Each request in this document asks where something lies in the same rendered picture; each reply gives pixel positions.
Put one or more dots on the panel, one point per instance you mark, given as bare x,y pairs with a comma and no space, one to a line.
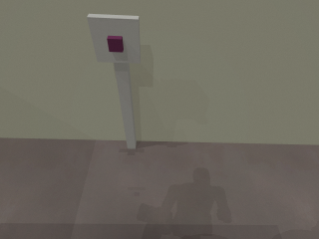
128,27

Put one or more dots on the button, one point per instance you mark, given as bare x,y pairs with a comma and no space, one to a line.
115,44

